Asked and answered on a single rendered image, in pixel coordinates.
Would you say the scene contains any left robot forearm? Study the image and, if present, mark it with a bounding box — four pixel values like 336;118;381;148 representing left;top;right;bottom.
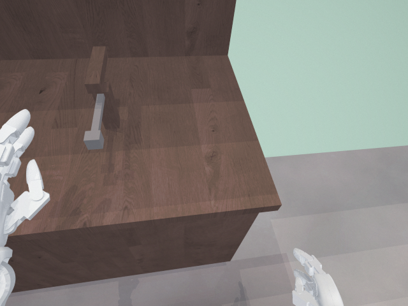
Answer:
0;247;15;306

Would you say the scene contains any counter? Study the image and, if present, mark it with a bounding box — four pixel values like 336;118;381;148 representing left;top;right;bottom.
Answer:
0;0;282;293

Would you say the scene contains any robot left hand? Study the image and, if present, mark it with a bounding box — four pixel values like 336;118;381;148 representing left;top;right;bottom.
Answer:
0;109;50;247

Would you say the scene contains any tap lever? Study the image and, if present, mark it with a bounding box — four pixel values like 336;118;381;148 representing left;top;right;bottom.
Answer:
84;94;105;150

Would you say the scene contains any robot right hand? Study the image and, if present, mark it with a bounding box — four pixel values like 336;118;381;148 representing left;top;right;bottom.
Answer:
292;248;344;306

